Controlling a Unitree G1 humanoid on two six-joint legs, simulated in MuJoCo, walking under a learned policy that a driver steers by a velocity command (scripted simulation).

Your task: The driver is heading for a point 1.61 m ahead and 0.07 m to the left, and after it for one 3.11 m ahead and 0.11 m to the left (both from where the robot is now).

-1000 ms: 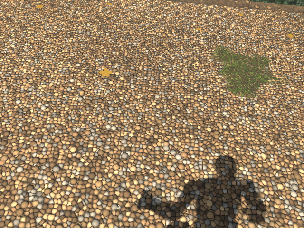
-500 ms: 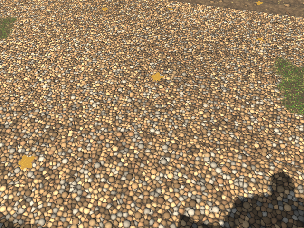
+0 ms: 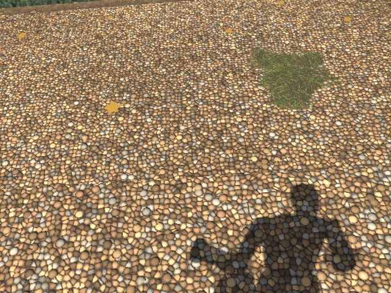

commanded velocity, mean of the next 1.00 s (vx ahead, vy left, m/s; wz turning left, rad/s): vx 0.07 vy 0.00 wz -0.09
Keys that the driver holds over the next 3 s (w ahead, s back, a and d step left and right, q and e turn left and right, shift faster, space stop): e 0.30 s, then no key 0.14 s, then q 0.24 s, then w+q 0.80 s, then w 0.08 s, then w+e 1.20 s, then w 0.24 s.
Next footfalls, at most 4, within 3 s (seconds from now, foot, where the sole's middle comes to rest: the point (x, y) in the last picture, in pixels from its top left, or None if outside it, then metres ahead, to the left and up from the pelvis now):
0.50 left None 0.08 0.13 -0.77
0.94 right None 0.08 -0.11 -0.77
1.54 left None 0.47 0.18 -0.93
1.98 right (204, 209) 0.83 0.06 -0.93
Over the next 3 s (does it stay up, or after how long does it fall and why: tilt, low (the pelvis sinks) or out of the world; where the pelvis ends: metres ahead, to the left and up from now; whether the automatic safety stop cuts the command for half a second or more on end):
stays up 1.23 0.25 -0.32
